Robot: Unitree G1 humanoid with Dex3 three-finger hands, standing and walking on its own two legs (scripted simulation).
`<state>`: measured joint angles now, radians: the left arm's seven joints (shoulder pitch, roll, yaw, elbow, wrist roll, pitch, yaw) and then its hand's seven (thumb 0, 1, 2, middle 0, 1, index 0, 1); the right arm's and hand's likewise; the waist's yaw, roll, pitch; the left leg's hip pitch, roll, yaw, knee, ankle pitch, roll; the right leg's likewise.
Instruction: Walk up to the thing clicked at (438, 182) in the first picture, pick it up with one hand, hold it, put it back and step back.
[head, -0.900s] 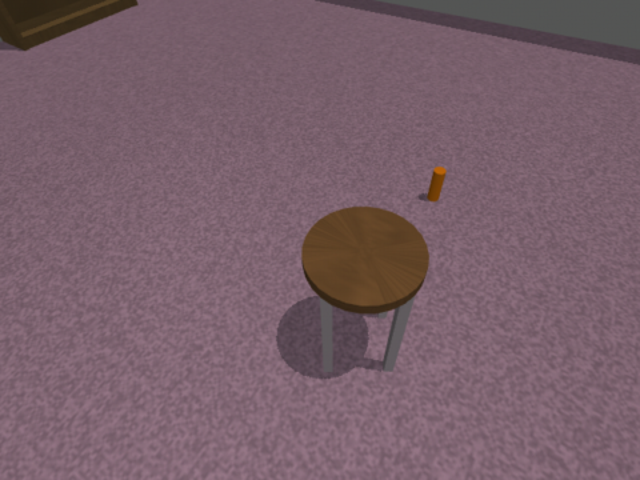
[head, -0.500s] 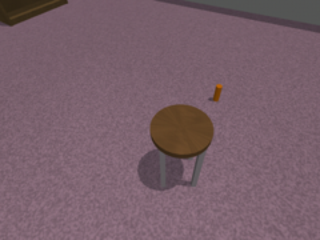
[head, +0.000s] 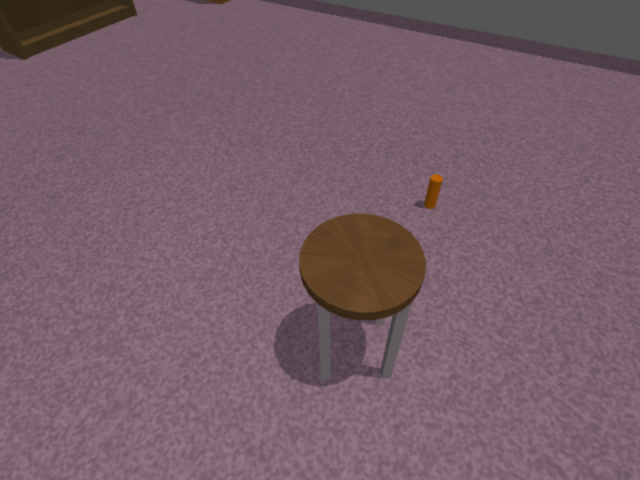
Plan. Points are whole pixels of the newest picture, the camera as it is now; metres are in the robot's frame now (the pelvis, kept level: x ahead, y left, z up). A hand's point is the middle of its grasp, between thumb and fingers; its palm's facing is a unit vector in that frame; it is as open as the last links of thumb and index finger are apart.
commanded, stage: stand
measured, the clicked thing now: (433, 192) +1.36 -0.47 -0.70
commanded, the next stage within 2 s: walk up in 0.22 s
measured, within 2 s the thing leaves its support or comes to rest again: neither
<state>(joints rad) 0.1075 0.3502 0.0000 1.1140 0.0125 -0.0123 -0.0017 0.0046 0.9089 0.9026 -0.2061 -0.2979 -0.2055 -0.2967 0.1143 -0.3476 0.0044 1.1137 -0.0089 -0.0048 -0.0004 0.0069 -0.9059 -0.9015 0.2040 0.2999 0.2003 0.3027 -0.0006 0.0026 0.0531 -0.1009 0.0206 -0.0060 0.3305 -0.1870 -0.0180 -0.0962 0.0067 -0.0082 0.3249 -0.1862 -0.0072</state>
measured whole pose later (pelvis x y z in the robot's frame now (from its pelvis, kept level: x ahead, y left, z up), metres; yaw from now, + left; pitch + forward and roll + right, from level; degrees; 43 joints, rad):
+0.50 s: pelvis -0.02 +0.04 -0.01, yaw -18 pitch -1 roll -1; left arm 0.25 0.39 0.06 0.87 0.05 0.04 0.01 0.01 0.91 0.90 -0.21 -0.30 -0.21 -0.30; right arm 0.07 -0.39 -0.10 0.83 -0.03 0.04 0.04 0.01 -0.91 -0.90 0.20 0.30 0.20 0.30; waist 0.00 0.01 0.12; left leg -0.22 -0.01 0.08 0.54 -0.31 0.06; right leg -0.43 0.07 0.10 0.84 -0.43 -0.01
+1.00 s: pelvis +0.01 +0.05 -0.03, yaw -45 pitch -1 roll +0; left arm 0.27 0.40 0.04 0.61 0.05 0.01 0.00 0.01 0.90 0.90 -0.21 -0.30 -0.21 -0.30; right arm 0.21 -0.43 -0.08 0.70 -0.01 0.06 0.04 0.01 -0.91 -0.90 0.20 0.30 0.20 0.30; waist 0.00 0.05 0.14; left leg -0.47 0.04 -0.05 0.95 -0.46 -0.02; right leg -0.39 0.07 0.16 0.68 -0.27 0.00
